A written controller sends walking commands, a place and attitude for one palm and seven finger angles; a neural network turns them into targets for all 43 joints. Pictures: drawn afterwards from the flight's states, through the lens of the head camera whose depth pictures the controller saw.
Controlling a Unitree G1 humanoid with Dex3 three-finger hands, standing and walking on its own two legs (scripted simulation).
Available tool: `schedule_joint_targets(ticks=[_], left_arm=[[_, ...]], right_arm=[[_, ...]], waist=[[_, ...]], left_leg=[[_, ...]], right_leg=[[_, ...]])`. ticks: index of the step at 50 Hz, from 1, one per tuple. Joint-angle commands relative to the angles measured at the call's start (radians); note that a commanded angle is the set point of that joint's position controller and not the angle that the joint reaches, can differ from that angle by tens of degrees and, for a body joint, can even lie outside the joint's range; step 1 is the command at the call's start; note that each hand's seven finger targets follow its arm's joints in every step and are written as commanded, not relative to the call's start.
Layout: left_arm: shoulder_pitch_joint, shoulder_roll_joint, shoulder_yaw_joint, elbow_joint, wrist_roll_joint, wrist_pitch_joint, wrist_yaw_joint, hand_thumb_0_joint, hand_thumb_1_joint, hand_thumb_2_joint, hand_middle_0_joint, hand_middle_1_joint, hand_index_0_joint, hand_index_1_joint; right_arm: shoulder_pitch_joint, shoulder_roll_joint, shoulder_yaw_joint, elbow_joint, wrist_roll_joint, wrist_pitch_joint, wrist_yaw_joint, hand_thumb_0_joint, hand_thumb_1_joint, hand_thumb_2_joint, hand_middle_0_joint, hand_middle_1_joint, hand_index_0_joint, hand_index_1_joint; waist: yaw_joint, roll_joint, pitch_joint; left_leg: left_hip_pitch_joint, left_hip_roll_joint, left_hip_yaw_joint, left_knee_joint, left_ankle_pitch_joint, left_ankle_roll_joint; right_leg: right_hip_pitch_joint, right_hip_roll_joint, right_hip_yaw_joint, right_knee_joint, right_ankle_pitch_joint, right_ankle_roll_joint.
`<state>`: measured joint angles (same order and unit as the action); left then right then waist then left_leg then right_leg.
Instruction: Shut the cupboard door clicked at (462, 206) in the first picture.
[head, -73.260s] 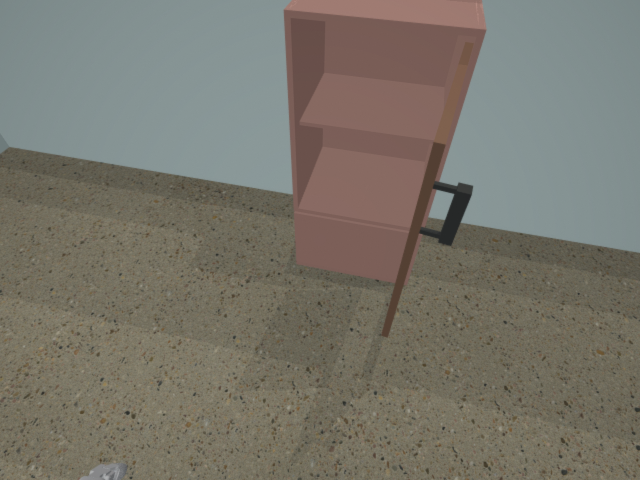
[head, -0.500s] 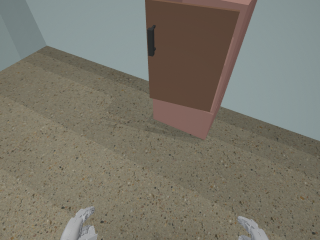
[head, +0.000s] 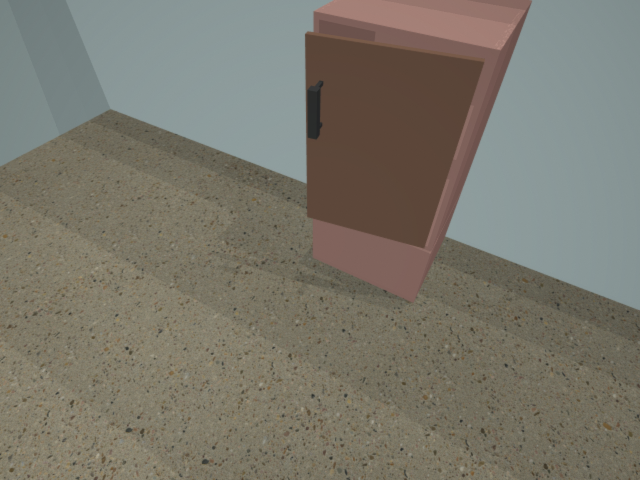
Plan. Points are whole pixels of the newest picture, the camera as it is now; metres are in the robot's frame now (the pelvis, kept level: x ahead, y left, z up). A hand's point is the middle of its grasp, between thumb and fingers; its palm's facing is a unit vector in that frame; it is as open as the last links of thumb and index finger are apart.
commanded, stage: let the arm hang, fingers relaxed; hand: left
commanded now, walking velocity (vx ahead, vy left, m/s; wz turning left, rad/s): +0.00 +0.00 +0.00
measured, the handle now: (316, 109) +0.97 +0.06 -0.03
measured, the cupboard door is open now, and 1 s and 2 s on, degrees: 9 9 9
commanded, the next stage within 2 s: look to check the result in 0.38 s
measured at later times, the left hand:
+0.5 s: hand out of the picture -0.03 +0.17 -0.18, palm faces +0.04 -0.99 -0.15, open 7.4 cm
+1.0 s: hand out of the picture +0.01 +0.20 -0.18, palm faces +0.01 -0.98 -0.21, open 7.4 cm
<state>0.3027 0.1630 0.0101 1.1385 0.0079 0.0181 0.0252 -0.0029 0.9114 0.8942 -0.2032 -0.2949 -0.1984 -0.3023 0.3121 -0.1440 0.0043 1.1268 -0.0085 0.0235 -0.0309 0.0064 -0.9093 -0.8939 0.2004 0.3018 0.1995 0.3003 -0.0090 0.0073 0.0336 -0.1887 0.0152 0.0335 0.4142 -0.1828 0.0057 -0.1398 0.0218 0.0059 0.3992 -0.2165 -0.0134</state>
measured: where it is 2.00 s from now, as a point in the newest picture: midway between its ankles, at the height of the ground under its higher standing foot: outside the picture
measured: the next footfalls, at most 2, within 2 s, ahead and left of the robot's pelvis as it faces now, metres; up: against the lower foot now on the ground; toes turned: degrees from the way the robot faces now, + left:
right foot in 1.84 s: +0.23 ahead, -0.09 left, +0.00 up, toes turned +22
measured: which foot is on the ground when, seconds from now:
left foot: down 0.00-1.00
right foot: down 0.00-1.00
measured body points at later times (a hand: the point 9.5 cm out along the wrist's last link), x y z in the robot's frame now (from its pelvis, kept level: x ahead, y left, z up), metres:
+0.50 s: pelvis +0.00 +0.01 +0.00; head -0.01 +0.02 +0.45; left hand -0.03 +0.22 -0.17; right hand -0.03 -0.19 -0.16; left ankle +0.03 +0.11 -0.74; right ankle +0.00 -0.11 -0.74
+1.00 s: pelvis +0.00 +0.01 +0.00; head +0.00 +0.01 +0.45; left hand +0.01 +0.25 -0.16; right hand +0.00 -0.23 -0.16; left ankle +0.03 +0.11 -0.74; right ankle +0.00 -0.11 -0.74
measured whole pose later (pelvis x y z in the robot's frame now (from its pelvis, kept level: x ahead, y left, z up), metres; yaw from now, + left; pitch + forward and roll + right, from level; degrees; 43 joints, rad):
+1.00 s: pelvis +0.00 +0.01 +0.00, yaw +0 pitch -2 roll +0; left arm 0.26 0.18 0.02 1.14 0.02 0.00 0.02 0.00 0.91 0.89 -0.20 -0.30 -0.20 -0.30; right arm 0.26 -0.19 -0.01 1.12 -0.01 0.01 -0.03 0.00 -0.91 -0.89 0.20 0.30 0.20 0.30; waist -0.01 0.00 0.05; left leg -0.18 0.00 0.05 0.40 -0.17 0.02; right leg -0.15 0.00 0.02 0.40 -0.22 0.00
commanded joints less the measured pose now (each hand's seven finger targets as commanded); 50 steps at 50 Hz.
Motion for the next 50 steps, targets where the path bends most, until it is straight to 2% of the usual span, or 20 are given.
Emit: schedule_joint_targets(ticks=[1,3,6,15,25,32,37,41,50], left_arm=[[0.058,0.081,0.011,-0.017,0.001,-0.018,0.008,0.0,0.9,0.9,-0.2,-0.3,-0.2,-0.3],[0.072,0.075,0.011,-0.013,0.002,-0.02,0.01,0.0,0.9,0.9,-0.2,-0.3,-0.2,-0.3],[0.083,0.062,0.009,-0.007,0.003,-0.018,0.011,0.0,0.9,0.9,-0.2,-0.3,-0.2,-0.3],[0.107,0.044,0.011,-0.004,0.006,-0.023,0.013,0.0,0.9,0.9,-0.2,-0.3,-0.2,-0.3],[0.106,0.048,0.012,-0.007,0.008,-0.022,0.013,0.0,0.9,0.9,-0.2,-0.3,-0.2,-0.3],[0.089,0.079,0.017,-0.016,0.008,-0.029,0.011,0.0,0.9,0.9,-0.2,-0.3,-0.2,-0.3],[0.067,0.101,0.019,-0.018,0.008,-0.031,0.01,0.0,0.9,0.9,-0.2,-0.3,-0.2,-0.3],[0.041,0.118,0.02,-0.022,0.007,-0.03,0.008,0.0,0.9,0.9,-0.2,-0.3,-0.2,-0.3],[-0.013,0.164,0.026,-0.034,0.008,-0.033,0.002,0.0,0.9,0.9,-0.2,-0.3,-0.2,-0.3]], right_arm=[[0.05,-0.088,-0.017,-0.022,-0.004,-0.021,-0.011,0.0,-0.9,-0.9,0.2,0.3,0.2,0.3],[0.056,-0.081,-0.018,-0.02,-0.003,-0.021,-0.012,0.0,-0.9,-0.9,0.2,0.3,0.2,0.3],[0.065,-0.074,-0.019,-0.016,-0.004,-0.02,-0.012,0.0,-0.9,-0.9,0.2,0.3,0.2,0.3],[0.081,-0.063,-0.024,-0.02,-0.003,-0.024,-0.013,0.0,-0.9,-0.9,0.2,0.3,0.2,0.3],[0.075,-0.08,-0.029,-0.028,-0.003,-0.026,-0.012,0.0,-0.9,-0.9,0.2,0.3,0.2,0.3],[0.059,-0.109,-0.035,-0.036,-0.001,-0.03,-0.01,0.0,-0.9,-0.9,0.2,0.3,0.2,0.3],[0.038,-0.128,-0.036,-0.037,-0.001,-0.033,-0.01,0.0,-0.9,-0.9,0.2,0.3,0.2,0.3],[0.019,-0.14,-0.036,-0.037,-0.002,-0.032,-0.008,0.0,-0.9,-0.9,0.2,0.3,0.2,0.3],[-0.028,-0.183,-0.041,-0.045,-0.004,-0.034,-0.004,0.0,-0.9,-0.9,0.2,0.3,0.2,0.3]], waist=[[0.004,0.002,0.063],[0.005,-0.014,0.063],[0.003,0.003,0.092],[0.002,0.003,0.084],[0.002,0.01,0.095],[0.002,-0.006,0.053],[0.001,0.004,0.05],[0.0,-0.011,0.072],[-0.001,0.002,0.049]], left_leg=[[-0.018,0.08,-0.086,-0.108,-0.054,0.021],[-0.02,0.078,-0.081,-0.102,-0.042,0.022],[-0.027,0.076,-0.085,-0.11,-0.083,0.023],[-0.039,0.077,-0.096,-0.117,-0.099,0.029],[-0.047,0.086,-0.113,-0.138,-0.14,0.033],[-0.011,0.085,-0.106,-0.119,-0.086,0.036],[0.003,0.086,-0.1,-0.112,-0.048,0.034],[-0.005,0.085,-0.101,-0.121,-0.064,0.031],[0.014,0.085,-0.102,-0.12,-0.046,0.028]], right_leg=[[-0.084,-0.092,0.085,-0.099,-0.029,-0.026],[-0.084,-0.095,0.085,-0.101,-0.026,-0.026],[-0.115,-0.092,0.085,-0.098,-0.053,-0.025],[-0.115,-0.088,0.084,-0.083,-0.039,-0.023],[-0.126,-0.081,0.079,-0.066,-0.038,-0.02],[-0.108,-0.088,0.085,-0.071,-0.015,-0.024],[-0.101,-0.092,0.09,-0.078,0.0,-0.027],[-0.104,-0.097,0.095,-0.089,-0.019,-0.026],[-0.088,-0.103,0.099,-0.101,-0.013,-0.029]])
